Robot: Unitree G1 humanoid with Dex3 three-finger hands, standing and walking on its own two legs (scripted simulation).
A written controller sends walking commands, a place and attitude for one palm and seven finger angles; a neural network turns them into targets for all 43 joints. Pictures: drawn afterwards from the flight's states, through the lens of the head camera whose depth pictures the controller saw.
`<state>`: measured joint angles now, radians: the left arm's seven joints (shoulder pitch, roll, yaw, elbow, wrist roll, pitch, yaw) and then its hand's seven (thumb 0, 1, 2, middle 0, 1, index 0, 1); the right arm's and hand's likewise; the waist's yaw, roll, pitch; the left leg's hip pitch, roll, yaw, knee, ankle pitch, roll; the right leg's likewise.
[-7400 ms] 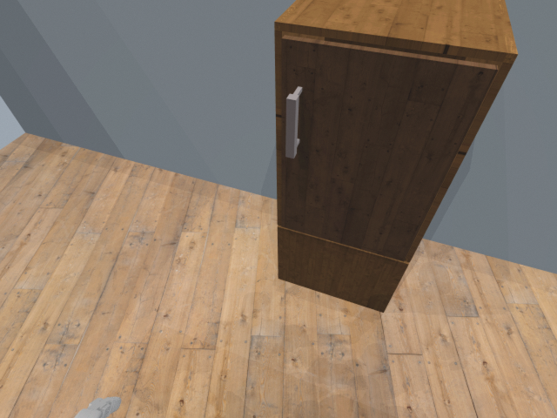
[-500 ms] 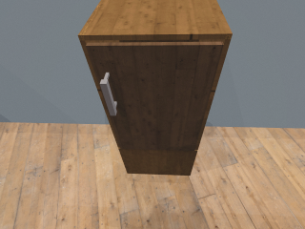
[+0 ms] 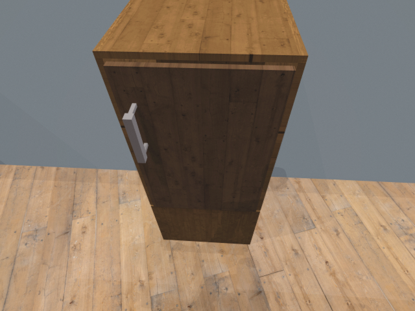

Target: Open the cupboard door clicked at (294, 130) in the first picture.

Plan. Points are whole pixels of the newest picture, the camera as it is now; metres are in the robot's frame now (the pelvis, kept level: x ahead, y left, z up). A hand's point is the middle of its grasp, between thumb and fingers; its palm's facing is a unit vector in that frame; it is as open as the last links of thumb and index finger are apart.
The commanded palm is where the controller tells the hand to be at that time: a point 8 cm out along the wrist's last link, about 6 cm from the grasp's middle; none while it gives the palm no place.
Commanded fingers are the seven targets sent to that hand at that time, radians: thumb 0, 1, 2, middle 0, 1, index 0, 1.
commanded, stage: raise the hand with hooked fingers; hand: left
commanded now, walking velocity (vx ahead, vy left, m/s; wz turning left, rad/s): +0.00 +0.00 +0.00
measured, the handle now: (138, 134) +0.50 +0.21 +0.03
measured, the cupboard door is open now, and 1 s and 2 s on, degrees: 0 0 0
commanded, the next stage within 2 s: none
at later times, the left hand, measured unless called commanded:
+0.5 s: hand out of the picture +0.12 +0.21 -0.06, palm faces +0.04 -1.00 +0.03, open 8.8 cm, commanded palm +0.12 +0.27 -0.03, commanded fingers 0.00 0.34 0.66 -0.24 -0.66 -0.24 -0.66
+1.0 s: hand (63, 276) +0.18 +0.27 +0.00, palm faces +0.06 -1.00 -0.08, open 11.9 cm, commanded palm +0.15 +0.32 +0.01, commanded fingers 0.00 -0.24 0.41 -0.28 -1.03 -0.28 -1.03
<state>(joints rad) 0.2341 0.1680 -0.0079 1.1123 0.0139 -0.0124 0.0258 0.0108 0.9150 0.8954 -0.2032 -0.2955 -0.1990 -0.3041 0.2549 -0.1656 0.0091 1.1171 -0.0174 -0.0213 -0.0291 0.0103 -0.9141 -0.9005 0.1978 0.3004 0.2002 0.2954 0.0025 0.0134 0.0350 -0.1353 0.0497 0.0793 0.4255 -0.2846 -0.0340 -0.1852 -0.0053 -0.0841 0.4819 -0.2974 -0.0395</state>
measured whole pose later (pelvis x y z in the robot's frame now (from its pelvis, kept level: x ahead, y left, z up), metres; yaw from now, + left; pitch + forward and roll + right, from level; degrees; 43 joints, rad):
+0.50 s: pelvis -0.06 +0.01 -0.07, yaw +1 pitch +10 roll +0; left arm 0.38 0.19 0.20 0.25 -0.30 -0.53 -0.42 0.01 0.56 0.75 -0.23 -0.51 -0.23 -0.52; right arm 0.13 -0.30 -0.08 0.51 0.03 -0.27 -0.03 0.01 -0.91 -0.90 0.20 0.30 0.20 0.30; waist 0.03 -0.04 -0.09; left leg -0.75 0.05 0.03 1.04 -0.48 -0.02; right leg -0.76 -0.04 -0.10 1.04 -0.46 -0.04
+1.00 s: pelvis -0.07 +0.05 -0.06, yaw +1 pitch +10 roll -2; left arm 0.26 0.28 0.26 0.07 -0.27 -0.33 -0.27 0.01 -0.02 0.50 -0.27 -0.89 -0.26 -0.90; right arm 0.32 -0.26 0.03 0.57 0.02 -0.26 -0.06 0.02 -0.90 -0.90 0.20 0.30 0.21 0.30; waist -0.01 0.02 -0.07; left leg -0.71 0.03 0.04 0.99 -0.45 0.04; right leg -0.70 -0.05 -0.08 0.92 -0.39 0.02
